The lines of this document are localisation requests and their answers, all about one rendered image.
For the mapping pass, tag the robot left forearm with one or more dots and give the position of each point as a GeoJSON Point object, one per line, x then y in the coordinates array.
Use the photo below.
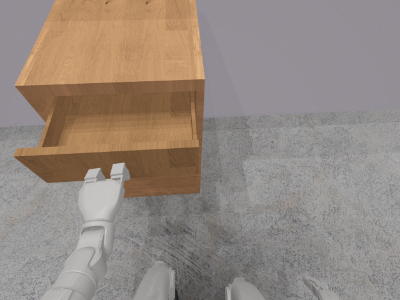
{"type": "Point", "coordinates": [86, 266]}

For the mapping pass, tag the robot left hand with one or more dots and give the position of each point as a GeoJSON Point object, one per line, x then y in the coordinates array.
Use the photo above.
{"type": "Point", "coordinates": [101, 199]}

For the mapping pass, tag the cabinet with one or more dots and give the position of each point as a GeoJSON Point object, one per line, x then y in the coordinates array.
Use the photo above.
{"type": "Point", "coordinates": [92, 47]}

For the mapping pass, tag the robot left thigh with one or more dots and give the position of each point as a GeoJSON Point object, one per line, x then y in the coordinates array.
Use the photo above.
{"type": "Point", "coordinates": [157, 284]}

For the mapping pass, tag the robot right hand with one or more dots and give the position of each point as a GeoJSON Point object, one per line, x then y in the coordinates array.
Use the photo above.
{"type": "Point", "coordinates": [319, 288]}

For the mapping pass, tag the drawer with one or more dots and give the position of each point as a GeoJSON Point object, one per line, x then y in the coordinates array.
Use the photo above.
{"type": "Point", "coordinates": [153, 133]}

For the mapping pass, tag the robot thigh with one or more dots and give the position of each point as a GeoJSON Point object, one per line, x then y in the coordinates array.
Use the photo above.
{"type": "Point", "coordinates": [157, 284]}
{"type": "Point", "coordinates": [242, 291]}

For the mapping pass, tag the robot right thigh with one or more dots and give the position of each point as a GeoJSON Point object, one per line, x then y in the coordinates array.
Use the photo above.
{"type": "Point", "coordinates": [242, 291]}

